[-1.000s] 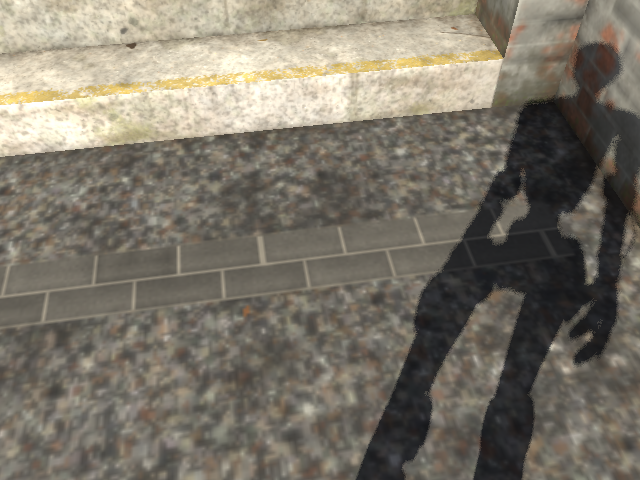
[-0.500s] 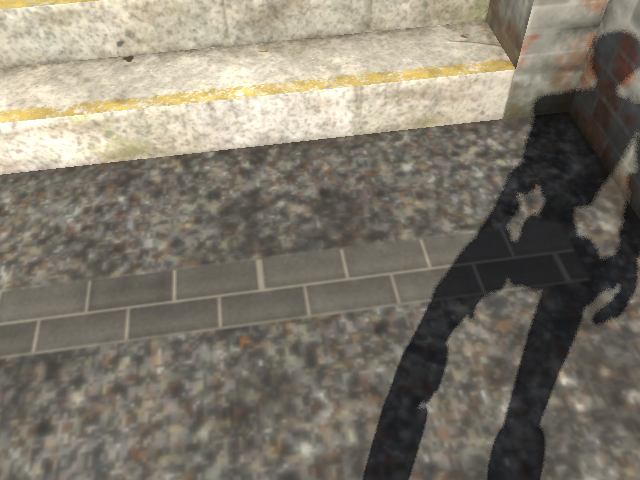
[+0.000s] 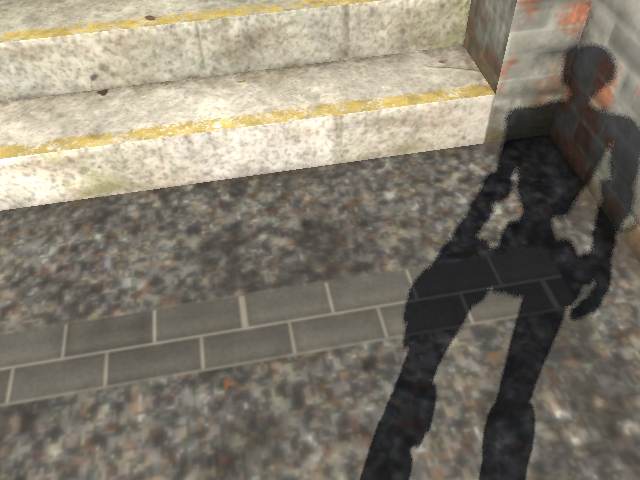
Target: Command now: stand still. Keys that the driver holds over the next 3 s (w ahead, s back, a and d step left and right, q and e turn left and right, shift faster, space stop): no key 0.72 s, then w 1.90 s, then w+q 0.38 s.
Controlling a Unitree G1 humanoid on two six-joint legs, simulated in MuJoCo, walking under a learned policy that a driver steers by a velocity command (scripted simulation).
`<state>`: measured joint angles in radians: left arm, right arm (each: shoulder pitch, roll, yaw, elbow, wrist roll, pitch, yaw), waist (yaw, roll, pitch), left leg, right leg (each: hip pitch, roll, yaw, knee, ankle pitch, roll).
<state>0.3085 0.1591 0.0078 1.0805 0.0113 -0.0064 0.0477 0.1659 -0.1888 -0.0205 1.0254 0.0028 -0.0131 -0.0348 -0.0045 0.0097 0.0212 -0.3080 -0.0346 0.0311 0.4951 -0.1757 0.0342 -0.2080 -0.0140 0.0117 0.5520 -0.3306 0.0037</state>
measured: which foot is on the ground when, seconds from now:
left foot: down 0.00-0.78, up 0.80-1.00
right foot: down 0.00-1.00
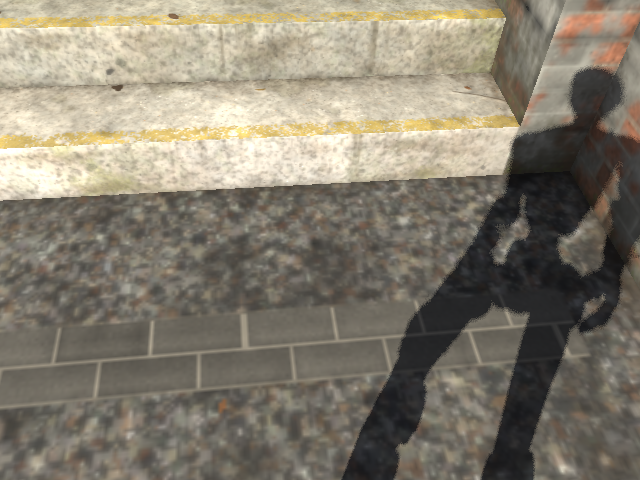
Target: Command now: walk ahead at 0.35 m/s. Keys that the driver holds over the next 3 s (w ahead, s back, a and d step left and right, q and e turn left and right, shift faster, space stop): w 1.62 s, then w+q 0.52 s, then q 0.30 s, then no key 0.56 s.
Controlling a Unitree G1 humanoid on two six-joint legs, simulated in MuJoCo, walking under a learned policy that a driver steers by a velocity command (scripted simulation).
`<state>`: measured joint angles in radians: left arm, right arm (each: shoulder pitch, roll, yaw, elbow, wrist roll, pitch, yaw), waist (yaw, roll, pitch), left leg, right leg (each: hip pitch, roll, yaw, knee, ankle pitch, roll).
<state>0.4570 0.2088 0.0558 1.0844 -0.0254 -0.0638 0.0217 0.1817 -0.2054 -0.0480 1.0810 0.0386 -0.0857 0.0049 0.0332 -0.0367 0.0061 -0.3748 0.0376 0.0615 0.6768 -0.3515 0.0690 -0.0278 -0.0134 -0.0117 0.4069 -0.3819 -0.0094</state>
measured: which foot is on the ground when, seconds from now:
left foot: up 0.00-0.02, down 0.04-0.56, up 0.58-1.00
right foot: down 0.00-0.04, up 0.06-0.54, down 0.56-1.00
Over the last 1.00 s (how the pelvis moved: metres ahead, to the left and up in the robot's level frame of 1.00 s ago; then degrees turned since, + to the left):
0.08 0.01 0.00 1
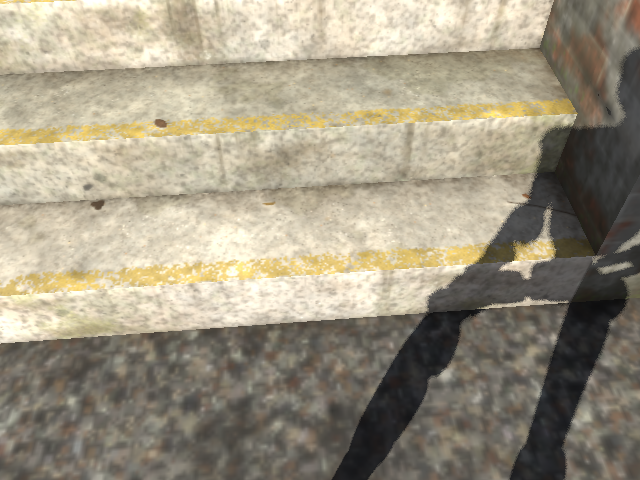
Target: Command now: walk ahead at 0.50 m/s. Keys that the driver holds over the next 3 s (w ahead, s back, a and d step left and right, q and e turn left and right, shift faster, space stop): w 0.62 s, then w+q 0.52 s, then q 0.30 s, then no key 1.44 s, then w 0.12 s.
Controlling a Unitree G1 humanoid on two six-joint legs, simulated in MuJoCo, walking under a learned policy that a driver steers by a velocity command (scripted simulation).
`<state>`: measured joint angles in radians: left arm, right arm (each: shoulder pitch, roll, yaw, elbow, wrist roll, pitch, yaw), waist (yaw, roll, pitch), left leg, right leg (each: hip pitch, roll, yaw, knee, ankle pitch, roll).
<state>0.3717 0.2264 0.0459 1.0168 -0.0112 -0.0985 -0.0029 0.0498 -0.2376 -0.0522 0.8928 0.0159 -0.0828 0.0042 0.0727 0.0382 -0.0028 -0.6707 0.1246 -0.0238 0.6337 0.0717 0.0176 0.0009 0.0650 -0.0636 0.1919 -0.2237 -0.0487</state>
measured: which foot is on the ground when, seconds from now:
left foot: up 0.00-0.12, down 0.14-0.68, up 0.70-1.00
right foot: down 0.00-0.14, up 0.16-0.64, down 0.66-1.00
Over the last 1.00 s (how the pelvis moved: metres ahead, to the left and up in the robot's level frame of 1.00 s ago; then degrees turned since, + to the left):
0.51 -0.01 0.01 0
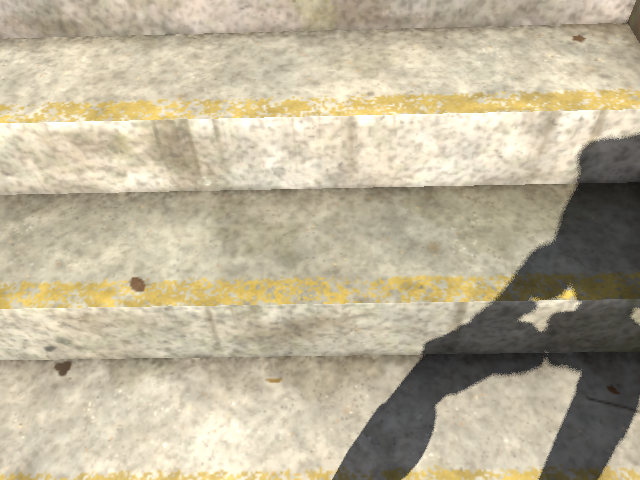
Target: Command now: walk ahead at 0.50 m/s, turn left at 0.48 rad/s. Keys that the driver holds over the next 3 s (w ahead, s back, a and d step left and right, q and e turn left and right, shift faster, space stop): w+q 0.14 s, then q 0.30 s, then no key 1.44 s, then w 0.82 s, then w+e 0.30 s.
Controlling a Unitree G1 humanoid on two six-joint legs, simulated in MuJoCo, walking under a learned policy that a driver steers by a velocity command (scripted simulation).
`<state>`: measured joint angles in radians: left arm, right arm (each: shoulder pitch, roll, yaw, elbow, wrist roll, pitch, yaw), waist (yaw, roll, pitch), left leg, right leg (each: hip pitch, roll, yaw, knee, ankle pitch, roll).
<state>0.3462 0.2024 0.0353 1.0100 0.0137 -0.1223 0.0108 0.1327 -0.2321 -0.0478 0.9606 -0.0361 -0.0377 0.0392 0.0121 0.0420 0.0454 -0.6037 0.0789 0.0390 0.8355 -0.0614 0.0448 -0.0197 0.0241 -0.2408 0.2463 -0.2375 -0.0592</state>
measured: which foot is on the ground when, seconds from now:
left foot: up 0.00-0.14, down 0.16-1.00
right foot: down 0.00-0.16, up 0.18-0.98, down 1.00-1.00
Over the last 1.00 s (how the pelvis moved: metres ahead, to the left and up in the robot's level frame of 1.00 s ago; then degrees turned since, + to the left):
0.51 0.01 0.00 8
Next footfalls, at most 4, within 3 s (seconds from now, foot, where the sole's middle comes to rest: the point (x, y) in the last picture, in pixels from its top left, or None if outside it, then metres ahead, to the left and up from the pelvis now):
0.16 left None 0.18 0.09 -0.78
1.00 right None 0.40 -0.21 -0.60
1.64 left None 0.24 0.16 -0.78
2.24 right None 0.27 0.06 -0.78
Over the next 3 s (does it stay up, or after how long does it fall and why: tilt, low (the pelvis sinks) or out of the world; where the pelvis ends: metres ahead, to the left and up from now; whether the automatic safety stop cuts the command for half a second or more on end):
stays up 0.43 0.35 0.15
